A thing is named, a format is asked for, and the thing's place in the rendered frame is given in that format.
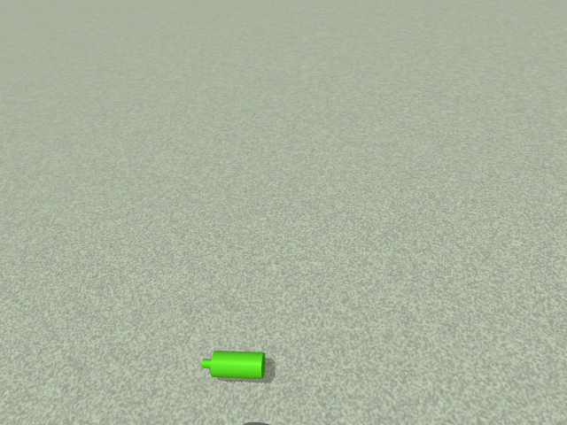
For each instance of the bottle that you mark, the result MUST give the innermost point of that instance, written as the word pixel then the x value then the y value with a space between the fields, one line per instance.
pixel 236 364

